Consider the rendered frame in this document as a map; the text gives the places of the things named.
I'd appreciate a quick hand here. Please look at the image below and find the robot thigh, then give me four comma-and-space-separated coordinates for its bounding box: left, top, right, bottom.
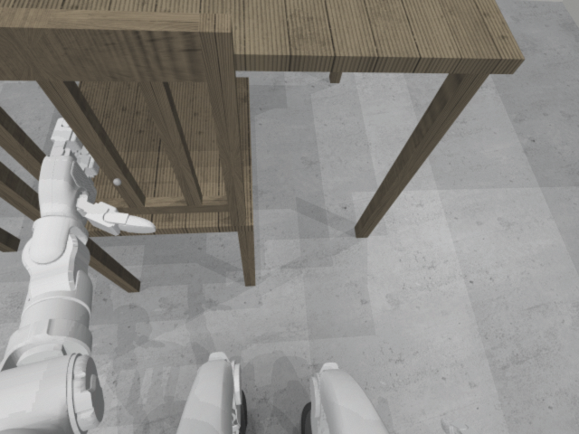
309, 369, 390, 434
176, 359, 242, 434

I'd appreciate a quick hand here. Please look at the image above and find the robot left upper arm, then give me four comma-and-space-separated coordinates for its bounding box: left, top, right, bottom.
0, 353, 104, 434

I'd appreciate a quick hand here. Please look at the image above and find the robot right thigh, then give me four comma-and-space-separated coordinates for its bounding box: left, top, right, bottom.
309, 369, 390, 434

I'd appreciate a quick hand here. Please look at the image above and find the chair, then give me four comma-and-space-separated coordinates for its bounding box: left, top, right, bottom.
0, 7, 255, 293

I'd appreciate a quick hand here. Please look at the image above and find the left robot hand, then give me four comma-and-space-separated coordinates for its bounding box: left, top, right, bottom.
38, 118, 156, 236

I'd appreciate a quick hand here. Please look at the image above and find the robot left forearm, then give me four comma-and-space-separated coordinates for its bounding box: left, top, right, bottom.
0, 215, 93, 372

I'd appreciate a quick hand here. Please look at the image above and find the robot left thigh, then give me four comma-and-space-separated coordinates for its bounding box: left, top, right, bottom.
176, 359, 242, 434

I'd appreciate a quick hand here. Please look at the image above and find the table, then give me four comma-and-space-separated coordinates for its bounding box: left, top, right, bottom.
0, 0, 525, 252

